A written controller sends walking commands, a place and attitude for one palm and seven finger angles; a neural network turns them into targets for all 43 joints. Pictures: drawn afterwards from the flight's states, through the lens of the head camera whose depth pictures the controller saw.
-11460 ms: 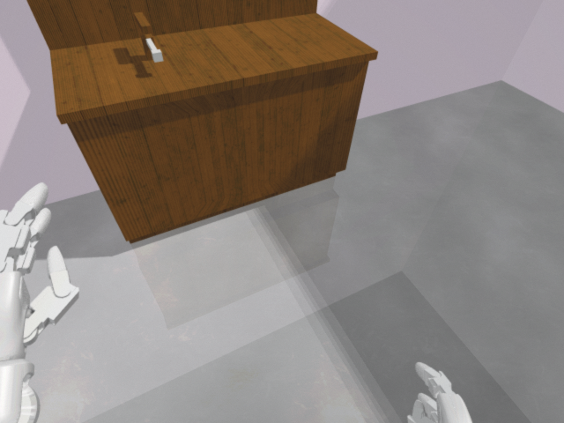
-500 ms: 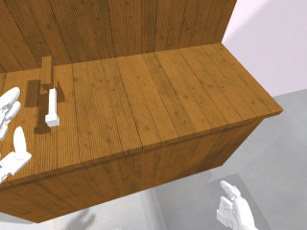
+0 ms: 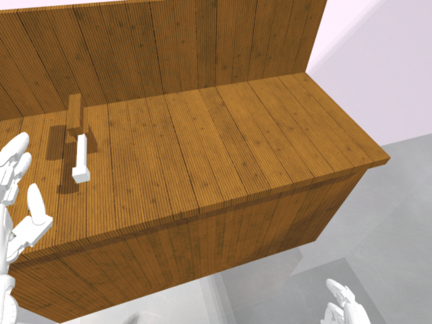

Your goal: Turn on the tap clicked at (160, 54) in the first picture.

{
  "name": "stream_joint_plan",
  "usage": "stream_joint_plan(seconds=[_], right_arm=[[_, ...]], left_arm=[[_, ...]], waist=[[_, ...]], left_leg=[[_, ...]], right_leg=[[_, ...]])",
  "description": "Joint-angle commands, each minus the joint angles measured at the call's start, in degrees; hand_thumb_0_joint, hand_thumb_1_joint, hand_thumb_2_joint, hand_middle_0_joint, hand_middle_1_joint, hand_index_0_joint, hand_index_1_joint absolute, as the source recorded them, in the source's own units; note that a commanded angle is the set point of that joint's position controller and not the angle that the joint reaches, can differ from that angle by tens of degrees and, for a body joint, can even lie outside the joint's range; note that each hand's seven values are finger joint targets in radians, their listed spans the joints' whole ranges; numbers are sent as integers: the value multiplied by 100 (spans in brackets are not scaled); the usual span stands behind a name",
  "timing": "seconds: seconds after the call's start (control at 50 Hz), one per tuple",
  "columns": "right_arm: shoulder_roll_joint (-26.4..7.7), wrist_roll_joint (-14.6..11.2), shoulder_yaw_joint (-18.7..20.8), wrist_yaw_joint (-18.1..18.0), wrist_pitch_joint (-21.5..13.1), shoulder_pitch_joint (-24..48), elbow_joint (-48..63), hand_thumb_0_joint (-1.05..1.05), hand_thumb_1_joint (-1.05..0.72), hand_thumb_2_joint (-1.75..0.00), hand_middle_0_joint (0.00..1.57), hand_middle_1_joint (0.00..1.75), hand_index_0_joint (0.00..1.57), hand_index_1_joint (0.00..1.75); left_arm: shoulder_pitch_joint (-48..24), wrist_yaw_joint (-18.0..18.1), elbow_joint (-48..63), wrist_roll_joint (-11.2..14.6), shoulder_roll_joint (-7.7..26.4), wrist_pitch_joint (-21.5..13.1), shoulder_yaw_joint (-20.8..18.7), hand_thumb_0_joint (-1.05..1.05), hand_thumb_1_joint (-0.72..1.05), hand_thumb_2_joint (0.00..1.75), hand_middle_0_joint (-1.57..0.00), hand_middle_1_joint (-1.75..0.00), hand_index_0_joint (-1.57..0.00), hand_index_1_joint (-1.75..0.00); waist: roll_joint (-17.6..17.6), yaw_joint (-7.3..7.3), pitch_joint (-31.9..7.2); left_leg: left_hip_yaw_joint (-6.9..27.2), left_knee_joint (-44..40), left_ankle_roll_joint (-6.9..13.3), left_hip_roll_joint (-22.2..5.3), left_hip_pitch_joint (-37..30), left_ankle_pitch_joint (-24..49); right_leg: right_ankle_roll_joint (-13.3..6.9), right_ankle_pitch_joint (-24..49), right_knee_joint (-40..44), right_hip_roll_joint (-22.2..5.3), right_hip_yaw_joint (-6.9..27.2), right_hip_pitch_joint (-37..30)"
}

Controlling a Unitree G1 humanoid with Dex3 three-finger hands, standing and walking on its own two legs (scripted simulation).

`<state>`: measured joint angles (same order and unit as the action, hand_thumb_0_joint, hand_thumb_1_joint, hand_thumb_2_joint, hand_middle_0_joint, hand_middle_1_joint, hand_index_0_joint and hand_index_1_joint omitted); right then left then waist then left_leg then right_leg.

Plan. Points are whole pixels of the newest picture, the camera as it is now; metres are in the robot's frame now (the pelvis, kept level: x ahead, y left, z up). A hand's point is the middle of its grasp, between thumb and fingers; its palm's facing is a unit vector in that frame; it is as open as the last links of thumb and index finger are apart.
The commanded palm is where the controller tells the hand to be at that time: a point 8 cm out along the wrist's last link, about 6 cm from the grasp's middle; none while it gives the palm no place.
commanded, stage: come to a stop and stand still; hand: left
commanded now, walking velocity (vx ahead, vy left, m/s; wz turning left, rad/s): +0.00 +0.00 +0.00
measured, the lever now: (81, 174) +0.41 +0.33 +0.00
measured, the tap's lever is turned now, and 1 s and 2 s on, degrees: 0 0 0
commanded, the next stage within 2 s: look again from close up in 0.56 s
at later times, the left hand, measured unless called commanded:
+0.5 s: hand (23, 207) +0.23 +0.28 +0.16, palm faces +0.38 -0.84 -0.38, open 7.4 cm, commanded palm +0.17 +0.32 +0.17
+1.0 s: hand (45, 224) +0.22 +0.25 +0.15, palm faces +0.28 -0.88 -0.39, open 7.4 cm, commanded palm +0.16 +0.30 +0.17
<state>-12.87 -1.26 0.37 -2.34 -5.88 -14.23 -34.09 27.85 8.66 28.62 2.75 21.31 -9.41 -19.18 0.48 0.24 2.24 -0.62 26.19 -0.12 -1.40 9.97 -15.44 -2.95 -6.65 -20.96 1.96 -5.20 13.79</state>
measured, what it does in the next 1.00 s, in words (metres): stands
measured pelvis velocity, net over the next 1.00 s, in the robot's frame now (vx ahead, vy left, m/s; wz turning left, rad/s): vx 0.00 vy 0.03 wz -0.03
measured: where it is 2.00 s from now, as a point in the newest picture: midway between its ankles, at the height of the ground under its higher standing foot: outside the picture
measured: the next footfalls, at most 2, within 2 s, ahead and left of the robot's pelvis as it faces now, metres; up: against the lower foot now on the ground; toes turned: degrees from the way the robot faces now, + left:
none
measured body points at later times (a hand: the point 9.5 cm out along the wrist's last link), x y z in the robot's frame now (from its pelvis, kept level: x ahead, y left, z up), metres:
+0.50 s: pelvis +0.01 +0.04 +0.00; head +0.04 +0.05 +0.45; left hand +0.20 +0.32 +0.18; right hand +0.20 -0.18 -0.07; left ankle -0.01 +0.12 -0.74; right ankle +0.05 -0.09 -0.74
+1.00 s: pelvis +0.00 +0.03 +0.00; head +0.01 +0.04 +0.45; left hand +0.20 +0.30 +0.17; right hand +0.15 -0.20 -0.08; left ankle -0.01 +0.12 -0.74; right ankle +0.05 -0.09 -0.74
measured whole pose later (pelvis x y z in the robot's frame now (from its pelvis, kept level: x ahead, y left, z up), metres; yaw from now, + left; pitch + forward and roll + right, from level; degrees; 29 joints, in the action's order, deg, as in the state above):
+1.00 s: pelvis +0.00 +0.03 +0.00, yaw -2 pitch -2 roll +0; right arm -11.0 -0.6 -0.8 -0.7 -9.1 -14.4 -33.8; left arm 25.9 4.1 23.0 2.3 21.2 -15.0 -17.4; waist -1.2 -0.4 2.9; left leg -3.3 27.2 2.1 1.3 9.1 -16.3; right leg -0.6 -8.8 -26.2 -0.6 -2.3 15.5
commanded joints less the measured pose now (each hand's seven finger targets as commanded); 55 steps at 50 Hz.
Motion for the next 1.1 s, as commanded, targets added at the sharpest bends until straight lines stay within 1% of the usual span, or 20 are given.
stream_joint_plan(seconds=[0.0,0.1,0.12,0.24,0.36,0.46,0.62,0.64,0.66,0.68,0.7,0.72,0.76,0.8,0.84,0.88,0.92,0.94,0.98,1.08], right_arm=[[-599,-38,217,-32,-290,566,944,0,-90,-90,20,30,20,30],[-599,-23,214,-55,-305,641,928,0,-90,-90,20,30,20,30],[-581,-43,192,-73,-319,729,899,0,-90,-90,20,30,20,30],[-529,30,168,-55,-299,713,924,0,-90,-90,20,30,20,30],[-521,5,201,-27,-236,698,1024,0,-90,-90,20,30,20,30],[-541,-3,213,-25,-181,665,1063,0,-90,-90,20,30,20,30],[-534,-38,199,-65,-188,733,1035,0,-90,-90,20,30,20,30],[-662,347,90,-35,-547,-74,806,0,-90,-90,20,30,20,30],[-49,138,-13,11,-568,382,526,0,-90,-90,20,30,20,30],[-290,128,154,21,-631,297,877,0,-90,-90,20,30,20,30],[-549,87,198,76,-647,274,869,0,-90,-90,20,30,20,30],[-469,-2,190,165,-668,526,868,0,-90,-90,20,30,20,30],[-596,52,216,305,-682,470,921,0,-90,-90,20,30,20,30],[-576,25,188,346,-711,524,978,0,-90,-90,20,30,20,30],[-584,4,171,308,-700,599,1021,0,-90,-90,20,30,20,30],[-590,22,193,195,-676,617,1034,0,-90,-90,20,30,20,30],[-568,17,174,88,-627,712,1034,0,-90,-90,20,30,20,30],[-519,32,151,53,-617,680,1051,0,-90,-90,20,30,20,30],[-507,31,134,30,-653,627,1044,0,-90,-90,20,30,20,30],[-552,59,129,54,-859,499,926,0,-90,-90,20,30,20,30]], left_arm=[[-273,124,810,35,903,-310,-683,0,90,90,-20,-30,-20,-30],[-542,108,955,14,841,-333,-574,0,90,90,-20,-30,-20,-30],[-642,104,1117,22,911,-352,-598,0,90,90,-20,-30,-20,-30],[-604,100,1284,9,824,-380,-523,0,90,90,-20,-30,-20,-30],[-478,79,1389,35,887,-396,-643,0,90,90,-20,-30,-20,-30],[-383,39,1254,66,821,-382,-626,0,90,90,-20,-30,-20,-30],[-441,77,1306,73,892,-367,-634,0,90,90,-20,-30,-20,-30],[-6578,-24,2178,-1062,5121,-910,-3762,0,90,90,-20,-30,-20,-30],[-3283,-334,-1104,-339,1809,-747,-1650,0,90,90,-20,-30,-20,-30],[-1842,-301,-445,-134,1566,-788,-1346,0,90,90,-20,-30,-20,-30],[-1523,-292,-572,-19,1019,-767,-916,0,90,90,-20,-30,-20,-30],[-1309,-359,-317,67,535,-816,-464,0,90,90,-20,-30,-20,-30],[-1026,-348,528,29,529,-899,-215,0,90,90,-20,-30,-20,-30],[-718,-306,676,21,552,-892,-152,0,90,90,-20,-30,-20,-30],[-561,-214,669,16,830,-866,-496,0,90,90,-20,-30,-20,-30],[-679,-167,570,52,1180,-885,-977,0,90,90,-20,-30,-20,-30],[-890,-119,632,78,1630,-913,-1442,0,90,90,-20,-30,-20,-30],[-967,-147,560,104,1311,-934,-1210,0,90,90,-20,-30,-20,-30],[-1181,-175,587,94,1224,-966,-1090,0,90,90,-20,-30,-20,-30],[-1368,-210,696,30,779,-1013,-505,0,90,90,-20,-30,-20,-30]], waist=[[-193,-50,-486],[-21,-61,-600],[226,-52,-608],[291,-63,-816],[545,-83,-773],[427,-66,-807],[390,-57,-785],[76,-143,-107],[-89,-210,-1117],[102,-356,-777],[425,-216,-1079],[973,-226,-1257],[932,-276,-1261],[265,-302,-976],[-289,-280,-889],[-727,-266,-750],[-436,-234,-549],[-190,-192,-508],[306,-203,-443],[321,-228,-558]], left_leg=[[482,-424,267,-321,450,-135],[603,-652,252,-466,332,451],[599,-678,239,-508,220,724],[635,-623,82,-556,193,1636],[668,-702,-152,-621,215,1984],[661,-655,-241,-624,181,2234],[635,-686,-137,-576,235,1607],[132,147,231,-525,1374,1633],[273,-245,157,-215,361,1451],[213,-326,15,-246,237,1393],[185,-391,-27,-138,199,1114],[78,-392,1,-157,-46,1455],[180,-420,59,-318,213,1555],[238,-567,112,-333,693,938],[278,-608,112,-334,752,732],[299,-558,104,-239,823,315],[318,-581,131,-183,728,121],[337,-614,142,-188,790,35],[328,-661,167,-189,837,-30],[181,-575,191,-133,531,-63]], right_leg=[[107,-1128,678,-929,1236,-549],[92,-180,310,-831,1063,-766],[83,214,190,-816,978,-785],[41,1168,-147,-804,763,-1181],[24,1131,-246,-734,680,-1151],[11,1238,-256,-731,634,-1164],[42,1088,-137,-797,719,-1165],[204,358,-489,-476,615,-672],[-85,313,-278,-854,646,-385],[-49,893,4,-693,1201,-706],[-53,853,-187,-776,1141,-1071],[-1,1060,-451,-718,908,-1040],[94,915,-522,-668,796,-1230],[170,521,-515,-612,755,-1326],[208,393,-480,-593,603,-1263],[192,39,-258,-639,780,-1093],[159,-269,-84,-686,907,-765],[140,-403,-90,-716,897,-752],[129,-389,-98,-678,972,-769],[156,-483,111,-653,1059,-748]])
